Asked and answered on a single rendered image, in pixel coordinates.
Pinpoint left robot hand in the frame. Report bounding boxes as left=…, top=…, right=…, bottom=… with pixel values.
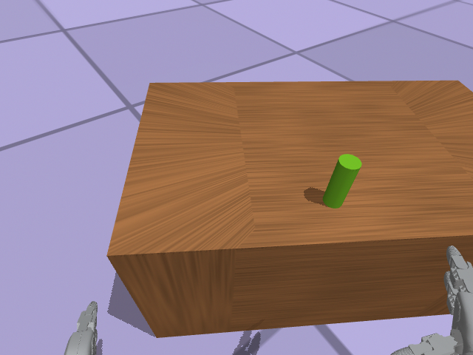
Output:
left=64, top=301, right=98, bottom=355

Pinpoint right robot hand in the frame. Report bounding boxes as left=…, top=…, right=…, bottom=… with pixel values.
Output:
left=390, top=246, right=473, bottom=355

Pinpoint can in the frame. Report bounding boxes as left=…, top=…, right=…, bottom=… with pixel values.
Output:
left=323, top=154, right=361, bottom=209

